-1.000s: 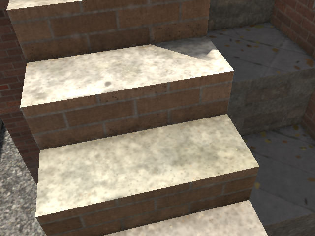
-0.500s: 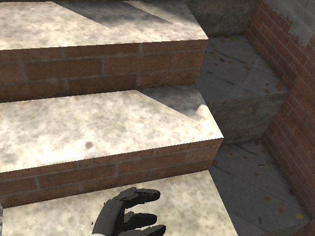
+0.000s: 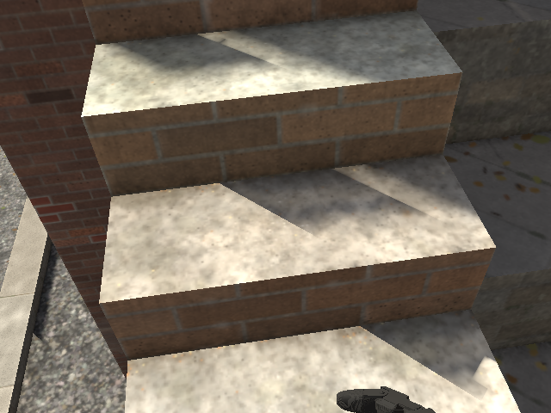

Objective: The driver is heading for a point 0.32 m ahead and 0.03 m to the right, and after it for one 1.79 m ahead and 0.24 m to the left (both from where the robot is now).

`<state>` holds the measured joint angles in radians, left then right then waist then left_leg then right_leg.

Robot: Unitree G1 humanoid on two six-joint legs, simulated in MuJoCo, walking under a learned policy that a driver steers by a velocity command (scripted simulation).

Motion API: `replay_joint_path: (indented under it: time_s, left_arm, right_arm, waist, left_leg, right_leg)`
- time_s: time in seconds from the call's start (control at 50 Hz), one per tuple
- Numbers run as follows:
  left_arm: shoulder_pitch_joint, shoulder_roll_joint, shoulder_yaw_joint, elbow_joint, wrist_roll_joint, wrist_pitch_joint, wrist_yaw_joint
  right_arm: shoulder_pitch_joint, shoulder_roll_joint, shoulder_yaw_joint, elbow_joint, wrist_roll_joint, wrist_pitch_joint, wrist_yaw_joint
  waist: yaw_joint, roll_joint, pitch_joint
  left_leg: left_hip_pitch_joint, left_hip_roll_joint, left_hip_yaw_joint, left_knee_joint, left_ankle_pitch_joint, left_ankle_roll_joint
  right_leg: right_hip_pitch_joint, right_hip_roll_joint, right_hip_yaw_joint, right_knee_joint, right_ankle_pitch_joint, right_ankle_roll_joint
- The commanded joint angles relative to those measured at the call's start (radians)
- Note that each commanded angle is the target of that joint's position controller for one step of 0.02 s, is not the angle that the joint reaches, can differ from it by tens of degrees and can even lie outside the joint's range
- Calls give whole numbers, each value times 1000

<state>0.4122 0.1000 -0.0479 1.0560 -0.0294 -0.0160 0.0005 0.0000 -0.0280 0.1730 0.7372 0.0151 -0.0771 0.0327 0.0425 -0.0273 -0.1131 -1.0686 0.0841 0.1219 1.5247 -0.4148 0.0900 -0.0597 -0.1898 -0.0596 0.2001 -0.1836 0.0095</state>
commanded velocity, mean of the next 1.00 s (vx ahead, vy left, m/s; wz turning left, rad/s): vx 0.34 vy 0.00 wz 0.00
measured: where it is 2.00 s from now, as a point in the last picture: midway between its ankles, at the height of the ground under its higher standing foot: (264, 253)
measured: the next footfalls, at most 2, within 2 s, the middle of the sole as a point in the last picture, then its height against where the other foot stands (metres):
right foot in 0.56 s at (372, 394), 0.19 m higher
left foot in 1.02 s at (246, 396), level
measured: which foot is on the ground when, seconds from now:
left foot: down 0.00-0.60, up 0.62-1.00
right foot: down 0.00-0.04, up 0.06-0.54, down 0.56-1.00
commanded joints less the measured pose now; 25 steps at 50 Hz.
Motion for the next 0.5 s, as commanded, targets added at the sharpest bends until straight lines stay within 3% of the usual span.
replay_joint_path:
  time_s: [0.02, 0.04, 0.06, 0.08, 0.1, 0.12, 0.14, 0.16, 0.18, 0.2, 0.24, 0.26, 0.28, 0.32, 0.36, 0.4, 0.42, 0.44, 0.46, 0.48, 0.5]
  left_arm:
    - [13, 307, 63, -13, 4, -1, 17]
    - [61, 189, 49, -28, 5, -1, 3]
    - [3, 127, 54, -47, -12, -12, -19]
    - [-180, 112, 64, -124, -9, -20, -43]
    - [-307, 82, 64, -209, 8, -44, -77]
    - [-357, 44, 47, -285, 2, -59, -100]
    - [-359, 33, 34, -319, 7, -74, -113]
    - [-362, 24, 23, -335, 13, -80, -116]
    - [-333, 16, 11, -352, 18, -87, -121]
    - [-305, 5, 0, -353, 8, -89, -119]
    - [-292, 12, -15, -359, 0, -90, -112]
    - [-314, 17, -20, -358, -5, -86, -109]
    - [-319, 21, -24, -353, -1, -74, -105]
    - [-364, -4, -37, -346, -4, -64, -81]
    - [-453, -11, -43, -385, -4, -60, -62]
    - [-564, -33, -55, -425, -11, -62, -62]
    - [-611, -27, -63, -442, -13, -63, -61]
    - [-735, -33, -80, -504, -10, -65, -65]
    - [-809, -52, -94, -548, -13, -62, -58]
    - [-854, -38, -101, -567, -4, -57, -62]
    - [-889, -66, -118, -582, -11, -53, -58]
  right_arm:
    - [201, -222, -120, -32, -24, -13, 24]
    - [329, -323, -160, 26, -37, -7, 36]
    - [515, -426, -208, 113, -36, 25, 19]
    - [580, -432, -212, 193, -39, 37, 2]
    - [505, -276, -166, 238, -52, 27, -2]
    - [393, -170, -138, 254, -52, 10, 11]
    - [326, -82, -120, 286, -47, -8, 21]
    - [318, -13, -105, 315, -49, -21, 28]
    - [304, 17, -106, 316, -54, -36, 31]
    - [316, 19, -102, 329, -61, -40, 35]
    - [332, -9, -99, 309, -64, -45, 42]
    - [341, -30, -99, 304, -75, -46, 41]
    - [335, -49, -99, 290, -80, -46, 35]
    - [420, -71, -101, 299, -83, -47, 25]
    - [464, -104, -103, 295, -81, -42, 18]
    - [513, -106, -103, 298, -77, -36, 11]
    - [509, -96, -98, 298, -71, -21, 4]
    - [545, -108, -102, 300, -60, -15, -6]
    - [589, -107, -106, 322, -53, -16, -22]
    - [592, -132, -117, 332, -49, -10, -31]
    - [581, -156, -129, 342, -16, -5, -51]
  waist:
    - [-211, -293, -159]
    - [-183, -2, -226]
    - [-231, 221, -275]
    - [-236, 263, -166]
    - [-164, 258, -39]
    - [-75, 227, 99]
    - [-18, 194, 150]
    - [-5, 144, 134]
    - [23, 75, 123]
    - [42, 53, 134]
    - [56, 14, 149]
    - [55, 0, 160]
    - [54, -16, 157]
    - [14, 12, 134]
    - [-15, 43, 138]
    - [-66, 90, 134]
    - [-79, 115, 144]
    - [-116, 143, 169]
    - [-132, 204, 167]
    - [-144, 183, 139]
    - [-131, 220, 138]
  left_leg:
    - [592, -81, -82, -421, -87, 61]
    - [769, 89, -527, -664, -90, 172]
    - [944, 206, -1065, -1196, -555, 276]
    - [936, 288, -1305, -1401, -768, 261]
    - [806, 261, -1233, -1374, -608, 182]
    - [678, 233, -958, -1280, -472, 141]
    - [585, 206, -750, -1192, -359, 123]
    - [564, 183, -647, -1140, -263, 103]
    - [590, 165, -572, -1138, -176, 93]
    - [635, 160, -496, -1167, -74, 90]
    - [739, 158, -359, -1173, 132, 85]
    - [751, 161, -305, -1187, 164, 86]
    - [747, 156, -231, -1193, 213, 89]
    - [780, 194, -201, -1225, 271, 113]
    - [826, 192, -170, -1229, 236, 105]
    - [912, 205, -182, -1230, 220, 94]
    - [876, 188, -147, -1256, 219, 89]
    - [807, 179, -142, -1346, 174, 102]
    - [810, 188, -178, -1427, 233, 114]
    - [780, 181, -128, -1530, 324, 131]
    - [762, 173, -105, -1605, 461, 118]
  right_leg:
    - [69, -64, 11, 255, 1209, -211]
    - [-144, 11, 19, 508, 965, -171]
    - [-393, 172, 94, 758, 269, -166]
    - [-638, 271, 184, 1253, 38, -145]
    - [-747, 281, 315, 1611, 67, -163]
    - [-822, 247, 304, 1683, 60, -186]
    - [-856, 220, 245, 1755, 55, -207]
    - [-881, 226, 259, 1879, 60, -234]
    - [-888, 233, 298, 1911, 88, -244]
    - [-956, 244, 294, 1954, 75, -250]
    - [-1097, 248, 285, 1974, 65, -233]
    - [-1165, 251, 264, 1999, 64, -221]
    - [-1204, 255, 249, 1989, 115, -202]
    - [-1291, 275, 193, 2165, 141, -167]
    - [-1374, 257, 163, 2106, 176, -128]
    - [-1482, 233, 130, 2081, 200, -104]
    - [-1452, 210, 98, 1941, 206, -98]
    - [-1377, 191, -20, 1793, 179, -76]
    - [-1320, 144, -60, 1702, 130, -73]
    - [-1138, 135, -171, 1516, 103, -71]
    - [-913, 105, -171, 1250, -19, -82]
